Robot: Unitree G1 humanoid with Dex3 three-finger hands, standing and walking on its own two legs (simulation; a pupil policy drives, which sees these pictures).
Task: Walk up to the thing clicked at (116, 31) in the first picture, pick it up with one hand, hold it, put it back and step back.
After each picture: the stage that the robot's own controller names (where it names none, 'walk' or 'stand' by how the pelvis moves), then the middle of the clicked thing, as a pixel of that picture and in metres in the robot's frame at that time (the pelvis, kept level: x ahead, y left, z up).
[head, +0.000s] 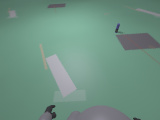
stand; (117, 28) +2.23 -0.68 -0.66
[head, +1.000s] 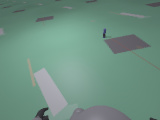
walk; (104, 33) +2.19 -0.15 -0.63
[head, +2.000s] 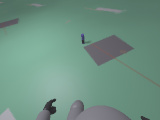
walk; (82, 39) +1.60 +0.28 -0.65
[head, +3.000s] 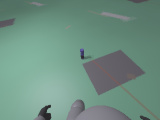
walk; (82, 54) +1.09 +0.25 -0.65
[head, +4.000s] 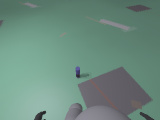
walk; (78, 72) +0.69 +0.21 -0.63
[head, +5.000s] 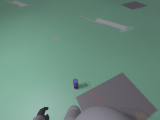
walk; (75, 84) +0.48 +0.18 -0.63
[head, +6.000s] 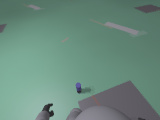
stand; (78, 88) +0.44 +0.17 -0.64
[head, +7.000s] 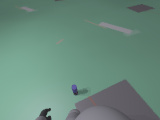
stand; (74, 90) +0.41 +0.22 -0.64
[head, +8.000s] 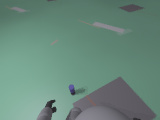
stand; (72, 90) +0.42 +0.24 -0.65
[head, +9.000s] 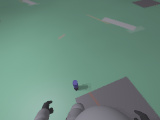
stand; (75, 85) +0.44 +0.21 -0.64
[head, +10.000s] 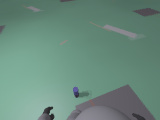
stand; (76, 92) +0.40 +0.19 -0.66
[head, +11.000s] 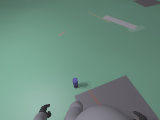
stand; (75, 83) +0.45 +0.19 -0.64
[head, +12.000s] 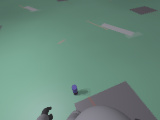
stand; (75, 90) +0.42 +0.21 -0.65
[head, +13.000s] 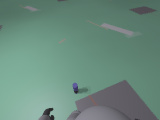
stand; (75, 88) +0.45 +0.21 -0.66
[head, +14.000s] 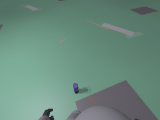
stand; (76, 88) +0.45 +0.20 -0.66
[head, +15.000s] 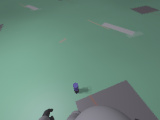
stand; (76, 88) +0.45 +0.20 -0.66
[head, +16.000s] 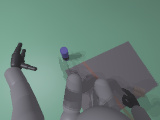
go down; (65, 54) +0.49 +0.26 -0.36
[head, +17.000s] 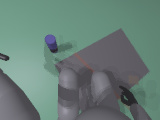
go down; (52, 45) +0.49 +0.32 -0.26
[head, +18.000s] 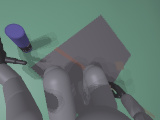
close in; (22, 41) +0.46 +0.36 -0.17
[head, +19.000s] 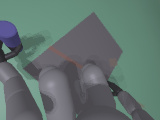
close; (12, 40) +0.45 +0.37 -0.16
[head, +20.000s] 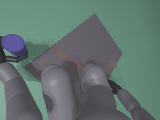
lift; (18, 49) +0.40 +0.35 -0.16
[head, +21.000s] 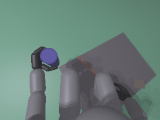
lift; (52, 60) +0.34 +0.28 -0.04
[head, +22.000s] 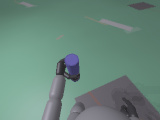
hold; (73, 70) +0.32 +0.13 +0.08
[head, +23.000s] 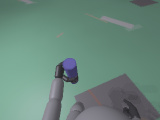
hold; (72, 73) +0.31 +0.15 +0.04
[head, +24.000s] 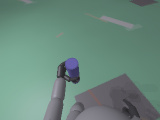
crouch; (73, 72) +0.31 +0.14 +0.03
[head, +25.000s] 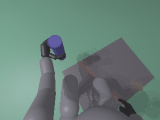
crouch; (59, 50) +0.45 +0.22 -0.05
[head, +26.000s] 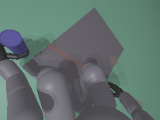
lower; (18, 47) +0.42 +0.32 -0.17
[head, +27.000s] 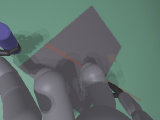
lower; (8, 42) +0.44 +0.36 -0.16
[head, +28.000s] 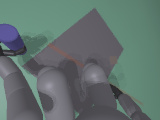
lower; (15, 43) +0.43 +0.35 -0.16
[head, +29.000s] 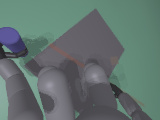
lower; (16, 46) +0.42 +0.35 -0.17
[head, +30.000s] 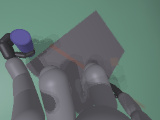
loosen; (26, 46) +0.42 +0.31 -0.17
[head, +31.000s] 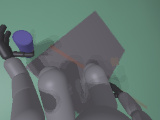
withdraw; (26, 47) +0.43 +0.31 -0.17
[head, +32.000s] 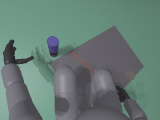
stand; (53, 48) +0.45 +0.29 -0.21
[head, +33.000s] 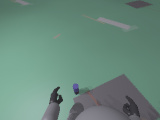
stand; (76, 89) +0.41 +0.16 -0.58
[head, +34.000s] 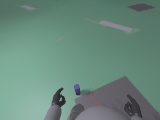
stand; (77, 90) +0.42 +0.17 -0.60
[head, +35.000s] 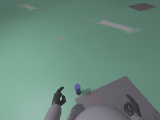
stand; (78, 89) +0.42 +0.17 -0.60
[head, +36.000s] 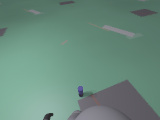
walk; (80, 91) +0.44 +0.14 -0.66
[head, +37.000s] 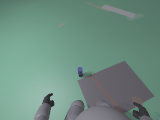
walk; (80, 72) +0.56 +0.15 -0.64
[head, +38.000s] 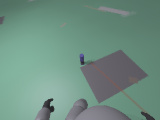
walk; (82, 59) +0.86 +0.20 -0.63
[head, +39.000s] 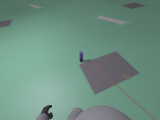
stand; (81, 57) +1.07 +0.21 -0.64
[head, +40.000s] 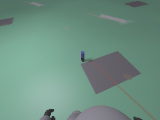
stand; (82, 56) +1.07 +0.18 -0.66
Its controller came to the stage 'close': yes
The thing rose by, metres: 0.67
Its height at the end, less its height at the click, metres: +0.00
